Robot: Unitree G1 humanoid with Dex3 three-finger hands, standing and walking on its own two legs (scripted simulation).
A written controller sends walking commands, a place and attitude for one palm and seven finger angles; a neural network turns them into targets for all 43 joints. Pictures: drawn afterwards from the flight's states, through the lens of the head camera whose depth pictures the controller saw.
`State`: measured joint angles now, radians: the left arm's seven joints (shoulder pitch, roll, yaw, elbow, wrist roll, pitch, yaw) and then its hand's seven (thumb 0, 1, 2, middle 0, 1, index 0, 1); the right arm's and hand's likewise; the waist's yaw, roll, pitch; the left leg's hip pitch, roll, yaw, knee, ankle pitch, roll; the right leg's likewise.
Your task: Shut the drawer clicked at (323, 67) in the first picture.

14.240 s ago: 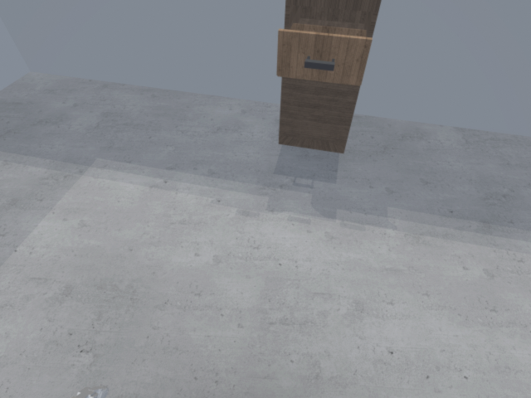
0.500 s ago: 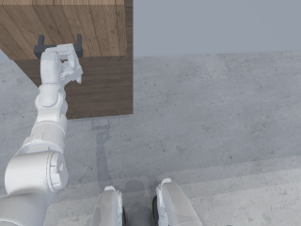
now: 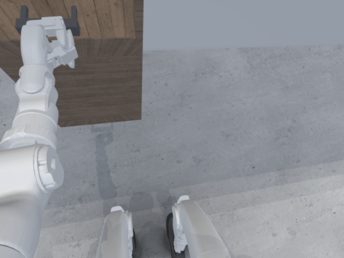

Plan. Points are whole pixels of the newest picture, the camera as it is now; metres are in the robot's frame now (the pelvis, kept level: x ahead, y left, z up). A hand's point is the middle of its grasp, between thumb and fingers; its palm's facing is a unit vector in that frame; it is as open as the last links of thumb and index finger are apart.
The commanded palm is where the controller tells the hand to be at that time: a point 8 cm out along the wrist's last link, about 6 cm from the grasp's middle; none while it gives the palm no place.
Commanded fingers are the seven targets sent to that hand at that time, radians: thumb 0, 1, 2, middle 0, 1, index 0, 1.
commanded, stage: push the drawer shut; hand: left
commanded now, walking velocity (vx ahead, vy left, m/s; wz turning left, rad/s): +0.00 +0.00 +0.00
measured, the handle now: (49, 19) +0.63 +0.20 +0.05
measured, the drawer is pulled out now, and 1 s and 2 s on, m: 0.00 0.00 0.00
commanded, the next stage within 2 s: pull the fist back off the drawer in 0.16 s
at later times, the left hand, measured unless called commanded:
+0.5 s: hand (65, 45) +0.56 +0.16 +0.05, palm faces +0.02 -1.00 -0.05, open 3.2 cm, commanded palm +0.57 +0.17 +0.05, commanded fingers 0.00 0.90 0.90 -1.40 -1.60 -1.40 -1.60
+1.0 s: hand (67, 52) +0.55 +0.16 +0.05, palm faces +0.05 -1.00 -0.03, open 3.2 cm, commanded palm +0.52 +0.19 +0.05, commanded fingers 0.00 0.90 0.90 -1.40 -1.60 -1.40 -1.60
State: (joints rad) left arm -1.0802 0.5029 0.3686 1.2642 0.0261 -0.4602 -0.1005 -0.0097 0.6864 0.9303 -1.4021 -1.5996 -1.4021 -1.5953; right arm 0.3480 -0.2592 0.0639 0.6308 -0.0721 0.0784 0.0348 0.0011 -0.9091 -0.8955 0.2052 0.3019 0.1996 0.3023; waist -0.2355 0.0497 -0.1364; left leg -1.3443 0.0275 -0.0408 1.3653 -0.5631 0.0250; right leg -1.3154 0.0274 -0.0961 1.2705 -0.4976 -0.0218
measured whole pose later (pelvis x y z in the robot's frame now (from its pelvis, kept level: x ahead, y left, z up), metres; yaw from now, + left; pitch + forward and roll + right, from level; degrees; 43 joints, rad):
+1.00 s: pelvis +0.01 +0.01 +0.01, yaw -1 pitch +30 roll -5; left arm -0.94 0.42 0.35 1.11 -0.02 -0.44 -0.06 0.02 0.85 0.89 -1.40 -1.60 -1.40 -1.60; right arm 0.35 -0.25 0.06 0.61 -0.06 0.08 0.06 0.00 -0.91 -0.90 0.21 0.30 0.20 0.30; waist -0.21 0.05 -0.14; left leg -1.27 0.03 -0.01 1.32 -0.57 0.04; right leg -1.25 0.03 -0.06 1.22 -0.49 0.00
